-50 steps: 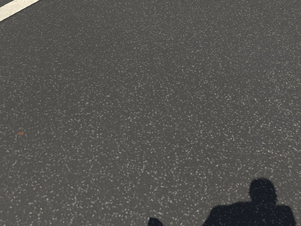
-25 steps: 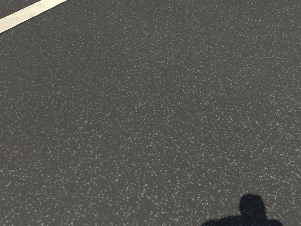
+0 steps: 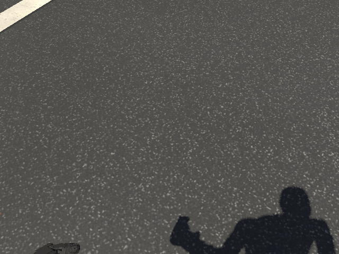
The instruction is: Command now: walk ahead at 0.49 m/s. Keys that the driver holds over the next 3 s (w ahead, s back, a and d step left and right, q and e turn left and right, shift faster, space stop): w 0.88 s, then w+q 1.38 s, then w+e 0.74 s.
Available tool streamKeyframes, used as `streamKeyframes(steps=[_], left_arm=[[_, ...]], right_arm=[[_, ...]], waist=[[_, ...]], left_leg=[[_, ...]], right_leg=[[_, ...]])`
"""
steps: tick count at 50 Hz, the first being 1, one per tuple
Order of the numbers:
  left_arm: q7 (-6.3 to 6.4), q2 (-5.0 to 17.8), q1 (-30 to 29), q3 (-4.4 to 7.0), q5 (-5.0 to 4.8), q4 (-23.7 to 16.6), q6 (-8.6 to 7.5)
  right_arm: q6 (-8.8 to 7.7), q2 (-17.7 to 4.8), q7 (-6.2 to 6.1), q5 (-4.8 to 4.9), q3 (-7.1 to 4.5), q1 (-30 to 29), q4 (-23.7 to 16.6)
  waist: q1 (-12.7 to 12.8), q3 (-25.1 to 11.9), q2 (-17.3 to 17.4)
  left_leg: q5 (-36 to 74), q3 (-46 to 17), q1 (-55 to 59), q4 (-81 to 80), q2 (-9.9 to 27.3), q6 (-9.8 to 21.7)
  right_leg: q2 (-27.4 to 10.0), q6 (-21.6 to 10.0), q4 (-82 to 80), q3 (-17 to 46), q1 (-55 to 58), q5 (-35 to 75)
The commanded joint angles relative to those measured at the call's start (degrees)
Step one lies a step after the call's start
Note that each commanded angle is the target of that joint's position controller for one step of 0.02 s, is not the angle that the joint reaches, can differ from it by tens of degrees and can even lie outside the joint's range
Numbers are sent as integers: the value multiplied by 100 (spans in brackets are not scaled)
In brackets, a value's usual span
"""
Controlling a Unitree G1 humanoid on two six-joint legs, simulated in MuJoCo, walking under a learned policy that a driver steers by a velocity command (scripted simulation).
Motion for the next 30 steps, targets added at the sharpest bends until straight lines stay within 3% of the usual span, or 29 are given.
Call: streamKeyframes(steps=[1,2,5,8,12,15,17,19,20,21,22,23,24,25,26,27,28,30], left_arm=[[50,653,851,216,59,12,-17],[40,554,736,185,134,21,-50],[14,599,714,204,33,197,-165],[79,801,910,247,34,372,-174],[134,988,1288,264,-27,540,-93],[140,1094,1641,278,-77,736,-8],[165,1128,1727,291,-88,833,72],[196,1194,1693,313,-82,886,150],[208,1235,1578,318,-75,877,186],[217,1137,1536,273,-40,864,219],[236,852,1577,142,84,720,213],[181,141,2333,-67,56,615,90],[149,671,2080,33,-52,722,-23],[122,1022,1539,137,-196,559,-89],[144,966,1185,118,-177,471,-112],[161,907,1000,130,-74,435,-100],[163,852,1090,149,-33,458,-49],[168,635,1279,112,-16,537,71]], right_arm=[[-278,-782,2,6,-187,-608,-707],[-225,-720,8,-24,-198,-431,-668],[-50,-445,-18,-73,-143,-284,-631],[-35,-405,-40,-148,-110,-972,-887],[-146,-255,55,-117,-37,-1865,-1090],[-188,-326,146,-49,-49,-2327,-1269],[-209,-424,212,-48,-81,-2481,-1381],[-223,-540,250,-56,-128,-2298,-1374],[-230,-647,245,-65,-188,-1920,-1286],[-225,-876,206,-78,-321,-1112,-1043],[-200,-1280,145,-130,-452,-84,-845],[-162,-1785,155,-173,-564,231,-733],[-155,-1162,170,-107,-413,285,-768],[-164,-938,158,-114,-329,-129,-821],[-163,-842,151,-136,-296,-506,-882],[-169,-706,166,-166,-261,-775,-894],[-198,-593,172,-216,-223,-916,-909],[-260,-595,190,-180,-239,-951,-855]], waist=[[470,-518,-66],[246,-489,-223],[34,-319,-370],[183,-8,-321],[552,69,-240],[723,116,-278],[689,113,-316],[517,-28,-417],[267,-251,-463],[-129,-770,-369],[-504,-1655,123],[-138,-2336,1706],[-374,-2397,1284],[-344,-1507,901],[-197,-1041,450],[-51,-663,264],[139,-599,373],[291,-566,415]], left_leg=[[782,-158,-2713,764,650,-15],[991,-205,-2352,620,806,-46],[1115,-86,-2131,108,962,-237],[1946,6,-2542,-846,1030,-412],[3227,281,-2211,-2501,754,-383],[3269,248,-2300,-3027,650,-291],[2880,196,-2412,-3277,595,-139],[2392,259,-2101,-3421,488,19],[2254,411,-1534,-3549,331,132],[2287,559,-401,-3630,179,300],[2551,-282,1298,-3376,987,635],[1300,-3050,3267,-3957,2265,1583],[501,-3835,3313,-4549,2292,1569],[597,-2990,2649,-4635,2122,1312],[1189,-2309,1893,-4709,1896,1186],[1832,-1830,1232,-4865,1685,1138],[2234,-1509,823,-5020,1531,1087],[2640,-1132,444,-5304,1408,1161]], right_leg=[[-1746,-1050,-1791,2520,2448,-3],[-1582,-1017,-1968,2192,2015,305],[-1464,-1124,-2368,1619,1328,669],[-1338,-1096,-2559,1203,1194,829],[-1125,-811,-2500,730,1357,880],[-1402,-767,-2289,846,1963,764],[-1624,-678,-2030,942,2460,941],[-1740,-555,-1679,992,2791,1491],[-1647,-462,-1212,889,2818,2291],[-1351,-313,-227,659,2598,2920],[-1023,-102,1437,393,1610,1871],[51,310,3487,280,-796,-1587],[-88,277,4213,1065,-1505,-2477],[-379,199,4355,1021,-1901,-2064],[-666,193,4135,841,-1793,-1548],[-837,230,3767,780,-1630,-1209],[-988,255,3541,826,-1271,-956],[-1022,353,3273,760,-942,-759]])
